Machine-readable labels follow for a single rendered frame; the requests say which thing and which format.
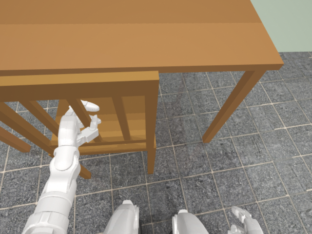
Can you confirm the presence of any table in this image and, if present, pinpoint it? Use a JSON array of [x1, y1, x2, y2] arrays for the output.
[[0, 0, 284, 153]]

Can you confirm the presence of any left robot forearm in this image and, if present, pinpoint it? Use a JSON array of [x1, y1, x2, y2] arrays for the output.
[[21, 145, 81, 234]]

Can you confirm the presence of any robot right hand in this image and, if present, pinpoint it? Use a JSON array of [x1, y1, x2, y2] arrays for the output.
[[228, 206, 263, 234]]

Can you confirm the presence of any robot left shin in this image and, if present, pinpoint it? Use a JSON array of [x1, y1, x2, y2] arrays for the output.
[[123, 200, 138, 234]]

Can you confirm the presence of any chair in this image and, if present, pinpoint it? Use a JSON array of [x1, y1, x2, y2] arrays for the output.
[[0, 71, 159, 179]]

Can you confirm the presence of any robot left hand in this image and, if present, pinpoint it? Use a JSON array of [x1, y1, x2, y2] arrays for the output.
[[58, 100, 101, 148]]

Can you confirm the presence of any robot shin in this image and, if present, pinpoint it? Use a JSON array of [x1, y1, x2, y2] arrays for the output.
[[178, 209, 188, 213], [123, 200, 138, 234]]

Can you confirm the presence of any robot right shin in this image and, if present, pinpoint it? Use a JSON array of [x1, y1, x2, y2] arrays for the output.
[[178, 209, 188, 213]]

